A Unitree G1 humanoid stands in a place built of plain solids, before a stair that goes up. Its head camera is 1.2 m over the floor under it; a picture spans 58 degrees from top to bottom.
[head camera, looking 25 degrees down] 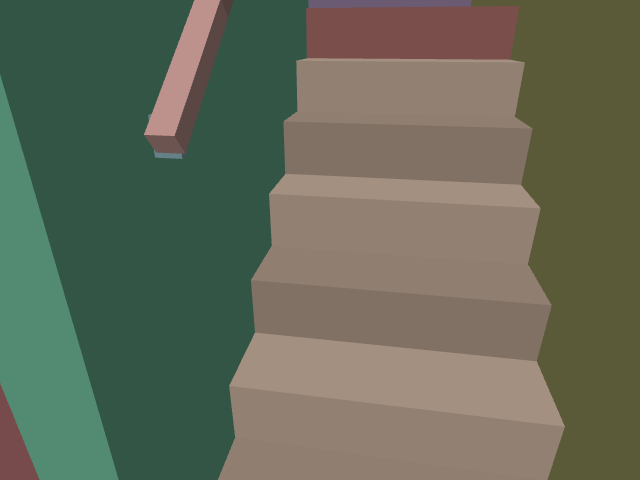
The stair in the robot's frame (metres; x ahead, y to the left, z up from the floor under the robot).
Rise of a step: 0.19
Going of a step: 0.23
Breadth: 0.82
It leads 9 degrees to the right of straight ahead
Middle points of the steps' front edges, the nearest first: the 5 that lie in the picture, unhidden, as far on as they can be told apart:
0.80 -0.17 0.38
1.03 -0.21 0.56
1.25 -0.24 0.75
1.48 -0.28 0.94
1.71 -0.32 1.12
